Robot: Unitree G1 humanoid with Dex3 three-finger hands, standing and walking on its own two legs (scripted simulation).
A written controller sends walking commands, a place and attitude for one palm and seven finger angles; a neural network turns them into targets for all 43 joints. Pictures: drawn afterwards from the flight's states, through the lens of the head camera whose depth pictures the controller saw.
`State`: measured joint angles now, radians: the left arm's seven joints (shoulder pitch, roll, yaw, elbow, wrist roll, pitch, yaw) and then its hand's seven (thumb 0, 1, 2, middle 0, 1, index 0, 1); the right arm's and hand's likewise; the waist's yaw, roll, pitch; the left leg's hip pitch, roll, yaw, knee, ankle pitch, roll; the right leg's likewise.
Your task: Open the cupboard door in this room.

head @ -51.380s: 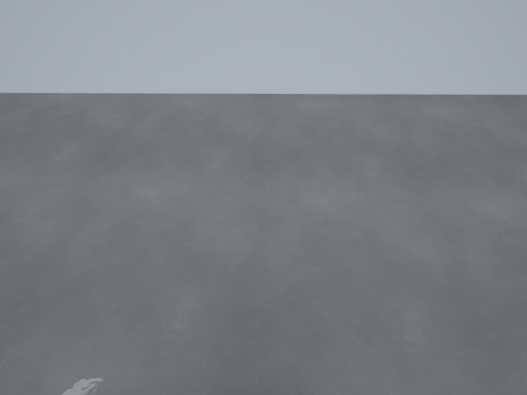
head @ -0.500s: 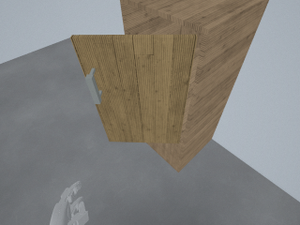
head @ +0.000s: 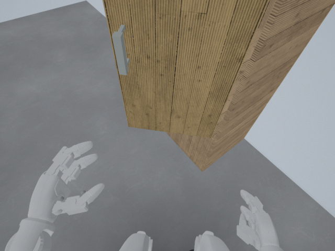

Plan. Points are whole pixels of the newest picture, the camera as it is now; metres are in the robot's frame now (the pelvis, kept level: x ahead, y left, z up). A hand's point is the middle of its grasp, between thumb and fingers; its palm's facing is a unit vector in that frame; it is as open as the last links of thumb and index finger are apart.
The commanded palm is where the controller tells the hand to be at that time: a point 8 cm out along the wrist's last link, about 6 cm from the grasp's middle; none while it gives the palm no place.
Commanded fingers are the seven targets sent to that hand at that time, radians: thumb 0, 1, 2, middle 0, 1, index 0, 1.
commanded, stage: raise the hand with hooked fingers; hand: left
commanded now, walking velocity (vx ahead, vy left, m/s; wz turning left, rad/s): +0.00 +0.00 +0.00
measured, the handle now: (122, 50) +0.59 +0.19 +0.12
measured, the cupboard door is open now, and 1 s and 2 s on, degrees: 44 44 44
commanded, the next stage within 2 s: move the hooked fingers beside the handle in 1.46 s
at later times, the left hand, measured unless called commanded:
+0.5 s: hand (61, 159) +0.27 +0.24 +0.09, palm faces +0.00 -1.00 -0.07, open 12.8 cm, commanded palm +0.24 +0.30 +0.10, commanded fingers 0.00 -0.45 0.32 -0.30 -1.17 -0.30 -1.17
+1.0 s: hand (49, 118) +0.32 +0.27 +0.15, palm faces +0.02 -1.00 -0.05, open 13.9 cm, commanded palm +0.29 +0.31 +0.14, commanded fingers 0.00 -0.50 0.30 -0.30 -1.20 -0.30 -1.20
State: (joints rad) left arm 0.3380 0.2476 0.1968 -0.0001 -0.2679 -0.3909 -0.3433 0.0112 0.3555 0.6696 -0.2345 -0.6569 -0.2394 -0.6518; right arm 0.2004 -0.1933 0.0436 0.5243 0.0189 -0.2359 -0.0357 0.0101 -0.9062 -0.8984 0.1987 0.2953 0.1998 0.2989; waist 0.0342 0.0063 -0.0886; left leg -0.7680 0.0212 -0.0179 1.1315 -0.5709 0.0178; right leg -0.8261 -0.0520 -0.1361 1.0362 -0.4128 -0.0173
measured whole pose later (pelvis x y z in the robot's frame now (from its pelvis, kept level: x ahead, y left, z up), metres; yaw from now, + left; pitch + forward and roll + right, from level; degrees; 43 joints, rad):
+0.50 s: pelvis +0.02 +0.02 +0.03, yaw -1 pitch +9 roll -2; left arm 0.22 0.33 0.30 0.09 -0.31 -0.28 -0.35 0.00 -0.23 0.42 -0.28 -1.03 -0.28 -1.03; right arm 0.27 -0.28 0.02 0.54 0.03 -0.26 -0.07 0.01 -0.91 -0.90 0.20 0.30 0.20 0.30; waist 0.00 0.01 -0.08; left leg -0.59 0.01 0.02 0.95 -0.51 0.04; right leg -0.66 -0.05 -0.10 0.86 -0.35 0.01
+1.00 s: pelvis +0.02 +0.00 +0.05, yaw -1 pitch +7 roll -1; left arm -0.09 0.43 0.45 0.41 -0.35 -0.20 -0.51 -0.01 -0.49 0.31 -0.30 -1.20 -0.30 -1.20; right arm 0.29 -0.28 0.06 0.59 0.04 -0.22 -0.09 0.01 -0.90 -0.90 0.20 0.30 0.20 0.30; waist 0.01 0.03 -0.06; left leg -0.45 0.02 0.02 0.79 -0.45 0.02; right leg -0.53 -0.03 -0.10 0.73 -0.31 -0.01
